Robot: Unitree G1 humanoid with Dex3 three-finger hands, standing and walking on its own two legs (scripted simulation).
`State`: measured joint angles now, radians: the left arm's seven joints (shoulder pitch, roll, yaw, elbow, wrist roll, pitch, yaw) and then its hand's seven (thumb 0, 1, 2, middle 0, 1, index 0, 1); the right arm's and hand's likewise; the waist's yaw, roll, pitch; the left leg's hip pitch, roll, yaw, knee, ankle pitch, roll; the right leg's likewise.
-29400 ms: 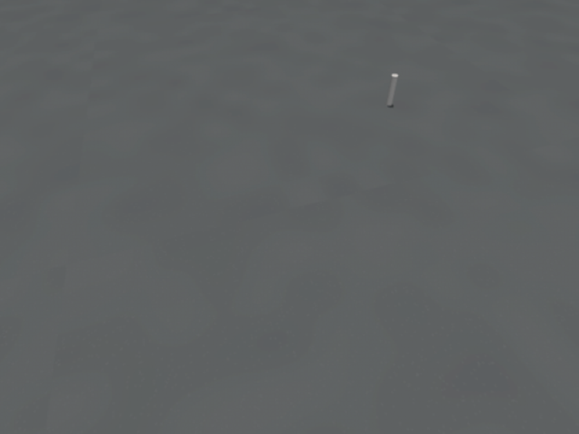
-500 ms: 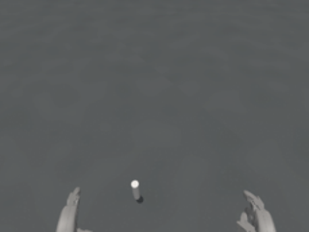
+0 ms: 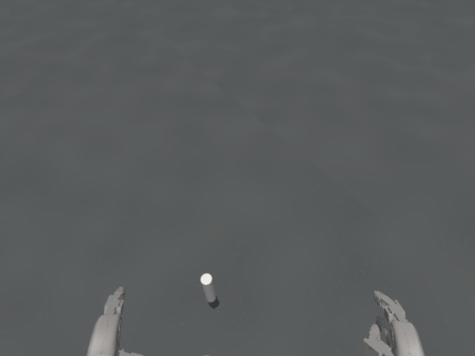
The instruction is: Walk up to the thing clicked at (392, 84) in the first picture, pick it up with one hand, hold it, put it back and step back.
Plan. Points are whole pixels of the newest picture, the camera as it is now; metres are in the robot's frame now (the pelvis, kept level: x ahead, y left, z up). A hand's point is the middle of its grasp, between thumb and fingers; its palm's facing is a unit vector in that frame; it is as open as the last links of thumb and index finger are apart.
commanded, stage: home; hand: left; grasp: from the side
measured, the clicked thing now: (208, 288) +0.46 +0.15 -0.63
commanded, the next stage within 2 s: stand in 0.64 s
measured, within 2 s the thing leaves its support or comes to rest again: neither
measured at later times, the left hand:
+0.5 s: hand (144, 336) +0.18 +0.18 -0.06, palm faces +0.11 -0.95 -0.28, open 17.2 cm
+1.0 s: hand (144, 342) +0.17 +0.18 -0.06, palm faces +0.11 -0.95 -0.29, open 13.8 cm
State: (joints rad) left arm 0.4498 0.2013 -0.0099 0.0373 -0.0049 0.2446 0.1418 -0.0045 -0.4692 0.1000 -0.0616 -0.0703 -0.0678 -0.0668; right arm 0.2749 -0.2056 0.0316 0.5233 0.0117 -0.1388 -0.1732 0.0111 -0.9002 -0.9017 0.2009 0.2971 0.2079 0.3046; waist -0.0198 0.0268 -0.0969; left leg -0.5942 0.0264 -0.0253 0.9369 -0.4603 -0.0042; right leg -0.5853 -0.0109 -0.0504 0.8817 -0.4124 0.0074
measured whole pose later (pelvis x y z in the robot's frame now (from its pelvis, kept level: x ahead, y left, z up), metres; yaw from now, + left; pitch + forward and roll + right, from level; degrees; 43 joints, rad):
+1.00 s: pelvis +0.00 +0.00 +0.00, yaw +0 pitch +7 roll -2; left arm 0.45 0.20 -0.01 0.05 0.00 0.24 0.14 0.00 -0.08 0.50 -0.17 -0.24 -0.18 -0.24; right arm 0.28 -0.21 0.03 0.53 0.01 -0.14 -0.17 0.01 -0.90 -0.90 0.20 0.30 0.21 0.30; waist -0.02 0.03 -0.10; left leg -0.59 0.03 -0.03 0.93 -0.46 -0.01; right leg -0.58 -0.01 -0.05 0.88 -0.42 0.01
